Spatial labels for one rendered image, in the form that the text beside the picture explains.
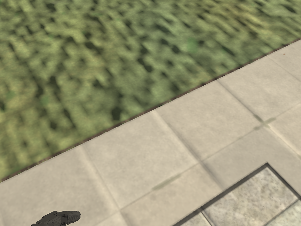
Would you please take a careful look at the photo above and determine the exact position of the robot left hand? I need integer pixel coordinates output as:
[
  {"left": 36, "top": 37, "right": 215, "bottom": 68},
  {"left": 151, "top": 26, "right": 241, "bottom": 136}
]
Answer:
[{"left": 31, "top": 211, "right": 81, "bottom": 226}]

